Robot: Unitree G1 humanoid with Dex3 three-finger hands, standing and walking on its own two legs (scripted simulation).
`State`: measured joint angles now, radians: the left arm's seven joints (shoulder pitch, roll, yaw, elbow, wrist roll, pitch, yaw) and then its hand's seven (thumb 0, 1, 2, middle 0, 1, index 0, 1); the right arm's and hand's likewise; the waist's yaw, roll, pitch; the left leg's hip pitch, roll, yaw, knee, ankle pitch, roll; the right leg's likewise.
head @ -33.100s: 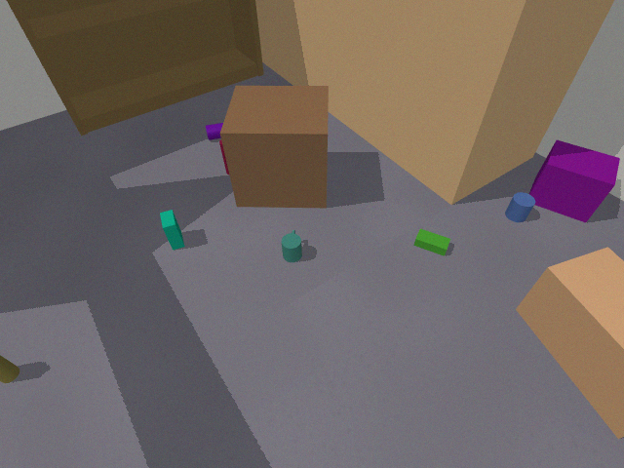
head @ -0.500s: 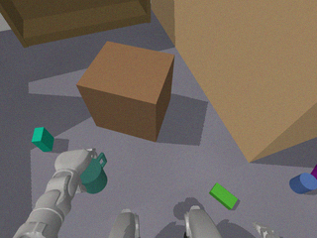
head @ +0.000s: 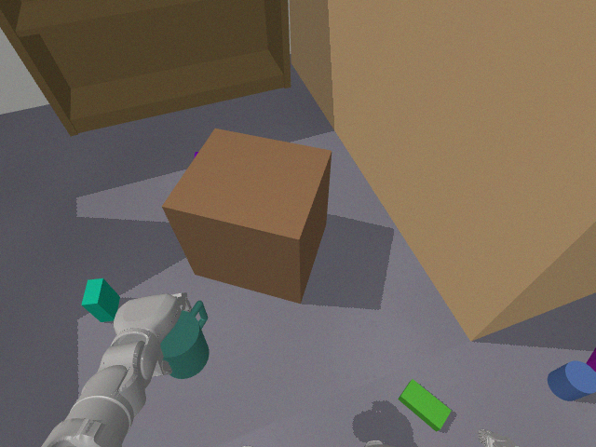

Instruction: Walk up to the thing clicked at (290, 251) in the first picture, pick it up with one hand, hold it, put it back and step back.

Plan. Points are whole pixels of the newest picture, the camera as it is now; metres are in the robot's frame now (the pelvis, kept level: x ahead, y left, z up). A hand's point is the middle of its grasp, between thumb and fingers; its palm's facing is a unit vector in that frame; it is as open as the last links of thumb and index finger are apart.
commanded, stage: hold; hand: left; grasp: from above
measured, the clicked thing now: (186, 336) +0.33 +0.20 -0.14
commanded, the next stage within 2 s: crouch in 1.90 s
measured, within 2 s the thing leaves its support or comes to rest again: neither
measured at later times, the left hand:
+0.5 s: hand (151, 330) +0.31 +0.23 -0.05, palm faces -0.49 -0.06 -0.87, open 10.4 cm
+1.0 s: hand (145, 341) +0.28 +0.22 -0.03, palm faces -0.49 -0.06 -0.87, open 10.4 cm
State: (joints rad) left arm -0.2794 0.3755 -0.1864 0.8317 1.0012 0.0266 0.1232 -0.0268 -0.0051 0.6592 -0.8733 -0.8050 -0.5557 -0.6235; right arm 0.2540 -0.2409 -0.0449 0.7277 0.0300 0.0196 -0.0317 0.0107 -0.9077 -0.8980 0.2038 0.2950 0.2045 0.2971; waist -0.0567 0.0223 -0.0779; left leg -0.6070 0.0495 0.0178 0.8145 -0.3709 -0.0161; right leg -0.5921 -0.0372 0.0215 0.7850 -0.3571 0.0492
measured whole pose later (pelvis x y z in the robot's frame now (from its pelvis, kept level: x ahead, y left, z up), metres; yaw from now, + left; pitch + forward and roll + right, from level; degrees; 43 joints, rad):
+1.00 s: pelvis +0.00 +0.00 +0.03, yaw +0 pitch +2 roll +0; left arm -0.23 0.39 -0.21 0.72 1.01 0.02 0.00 0.00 0.02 0.68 -0.87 -0.83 -0.52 -0.64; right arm 0.22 -0.26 -0.05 0.70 0.04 0.04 -0.03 0.01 -0.91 -0.90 0.20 0.29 0.20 0.30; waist -0.02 0.03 -0.03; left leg -0.34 0.04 0.04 0.57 -0.27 -0.02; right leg -0.34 -0.04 0.03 0.55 -0.25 0.05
